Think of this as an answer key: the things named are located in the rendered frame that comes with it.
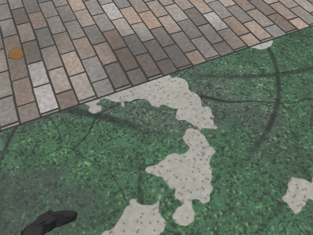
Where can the left robot hand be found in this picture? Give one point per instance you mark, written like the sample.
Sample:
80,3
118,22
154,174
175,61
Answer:
49,220

